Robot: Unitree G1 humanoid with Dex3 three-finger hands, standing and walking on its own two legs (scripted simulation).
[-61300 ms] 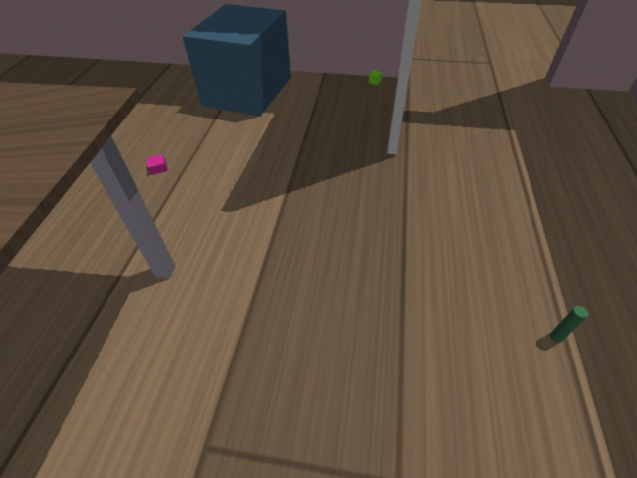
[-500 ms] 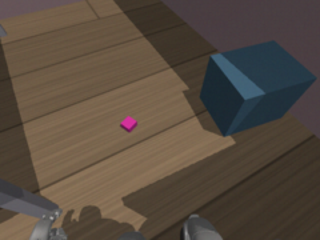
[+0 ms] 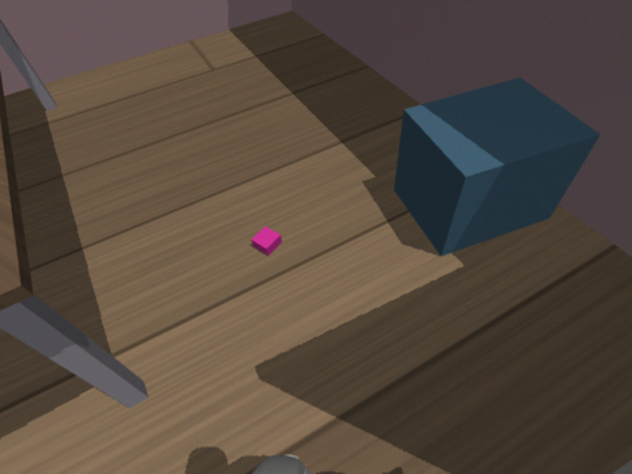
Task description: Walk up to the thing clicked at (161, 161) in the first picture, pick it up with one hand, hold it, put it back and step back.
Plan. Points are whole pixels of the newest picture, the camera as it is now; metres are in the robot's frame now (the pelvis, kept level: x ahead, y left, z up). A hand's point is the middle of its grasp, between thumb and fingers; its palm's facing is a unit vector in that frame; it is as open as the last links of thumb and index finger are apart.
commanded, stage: step back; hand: left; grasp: from above
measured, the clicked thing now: (266, 240) +1.03 +0.31 -0.74
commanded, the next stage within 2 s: stand in 0.94 s
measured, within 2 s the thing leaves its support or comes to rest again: neither
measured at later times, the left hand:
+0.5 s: hand out of the picture +0.04 +0.28 -0.14, palm faces +0.09 -0.92 -0.38, open 7.4 cm
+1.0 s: hand out of the picture +0.11 +0.30 -0.13, palm faces +0.05 -0.93 -0.36, open 7.4 cm
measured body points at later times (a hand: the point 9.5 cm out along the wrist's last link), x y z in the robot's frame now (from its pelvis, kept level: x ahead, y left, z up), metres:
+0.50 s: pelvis -0.01 +0.01 +0.01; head +0.01 +0.00 +0.46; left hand +0.04 +0.32 -0.11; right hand +0.09 -0.30 -0.12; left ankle +0.01 +0.15 -0.71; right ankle +0.01 -0.11 -0.72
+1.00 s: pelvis +0.03 +0.03 +0.02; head +0.04 +0.03 +0.47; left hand +0.11 +0.35 -0.11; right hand +0.17 -0.25 -0.11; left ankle +0.03 +0.15 -0.72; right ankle +0.02 -0.11 -0.72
